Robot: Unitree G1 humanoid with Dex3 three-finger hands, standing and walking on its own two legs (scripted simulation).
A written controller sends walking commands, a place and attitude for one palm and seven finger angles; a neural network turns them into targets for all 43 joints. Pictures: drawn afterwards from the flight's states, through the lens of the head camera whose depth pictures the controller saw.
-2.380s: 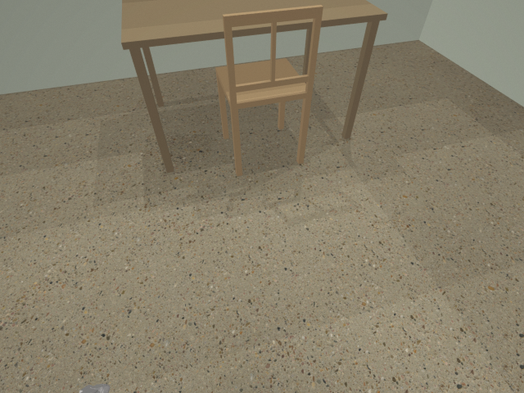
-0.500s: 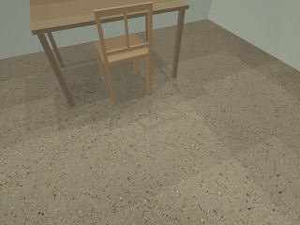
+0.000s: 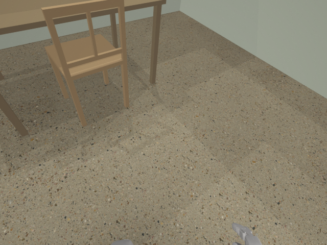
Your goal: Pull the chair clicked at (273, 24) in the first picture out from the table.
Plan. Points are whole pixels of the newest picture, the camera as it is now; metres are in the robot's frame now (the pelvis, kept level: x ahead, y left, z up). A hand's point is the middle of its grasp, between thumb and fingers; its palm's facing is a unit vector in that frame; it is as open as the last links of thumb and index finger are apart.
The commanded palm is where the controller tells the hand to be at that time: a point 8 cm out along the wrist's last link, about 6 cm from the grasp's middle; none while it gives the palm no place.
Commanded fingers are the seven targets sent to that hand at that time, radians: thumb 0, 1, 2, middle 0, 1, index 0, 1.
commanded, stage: walk to a spot facing it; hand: left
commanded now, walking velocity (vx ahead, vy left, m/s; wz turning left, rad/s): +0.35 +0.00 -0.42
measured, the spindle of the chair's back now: (92, 35) +1.08 +0.50 -0.09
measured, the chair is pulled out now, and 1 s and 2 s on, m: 0.00 0.00 0.00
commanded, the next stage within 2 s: turn to face it in 1.48 s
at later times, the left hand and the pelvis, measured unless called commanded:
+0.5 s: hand (142, 166) +0.38 +0.10 -0.15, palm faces -0.35 -0.93 -0.12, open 7.4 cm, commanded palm none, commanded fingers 0.00 0.90 0.90 -0.20 -0.30 -0.20 -0.30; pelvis +0.19 +0.00 +0.01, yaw -13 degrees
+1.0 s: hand (128, 160) +0.40 +0.16 -0.17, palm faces -0.22 -0.96 -0.17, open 7.3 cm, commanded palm none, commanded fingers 0.00 0.90 0.90 -0.20 -0.30 -0.20 -0.30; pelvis +0.39 -0.03 +0.01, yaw -18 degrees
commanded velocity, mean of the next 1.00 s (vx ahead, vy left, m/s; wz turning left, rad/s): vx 0.37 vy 0.00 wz -0.26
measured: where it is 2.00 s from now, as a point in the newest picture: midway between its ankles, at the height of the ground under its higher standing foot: (191, 174)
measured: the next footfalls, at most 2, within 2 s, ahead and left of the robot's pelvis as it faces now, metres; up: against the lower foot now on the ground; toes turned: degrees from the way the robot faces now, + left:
right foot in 0.54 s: +0.33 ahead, -0.12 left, +0.00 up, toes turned -22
left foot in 0.98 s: +0.53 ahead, +0.05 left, +0.00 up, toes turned -8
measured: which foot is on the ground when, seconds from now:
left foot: down 0.00-0.52, up 0.54-0.96, down 0.98-1.00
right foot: up 0.00-0.52, down 0.54-1.00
